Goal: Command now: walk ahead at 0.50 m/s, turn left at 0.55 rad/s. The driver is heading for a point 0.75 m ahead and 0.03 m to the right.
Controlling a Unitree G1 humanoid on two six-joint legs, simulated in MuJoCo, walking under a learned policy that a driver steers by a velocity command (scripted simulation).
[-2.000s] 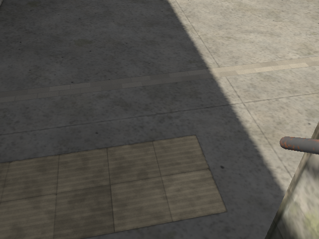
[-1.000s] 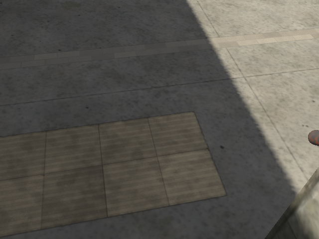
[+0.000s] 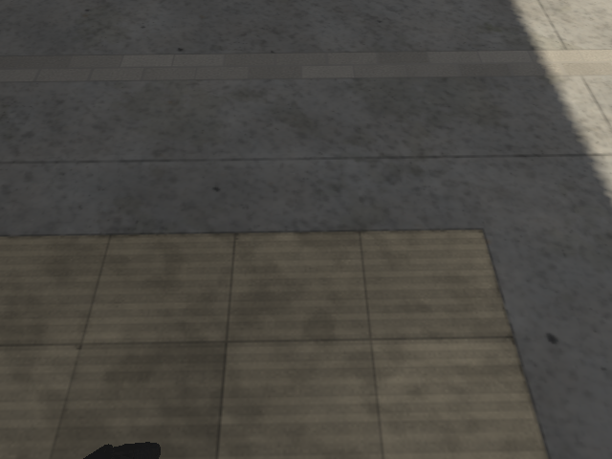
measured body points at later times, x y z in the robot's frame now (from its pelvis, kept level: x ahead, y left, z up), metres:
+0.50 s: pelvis +0.32 -0.07 -0.17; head +0.34 -0.08 +0.28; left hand +0.16 +0.13 -0.30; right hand +0.55 -0.25 -0.28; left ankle +0.46 +0.12 -0.82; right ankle +0.27 -0.17 -0.91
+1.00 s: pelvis +0.58 -0.01 -0.16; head +0.60 +0.00 +0.29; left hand +0.66 +0.28 -0.28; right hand +0.65 -0.25 -0.29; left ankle +0.55 +0.08 -0.91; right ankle +0.74 -0.16 -0.84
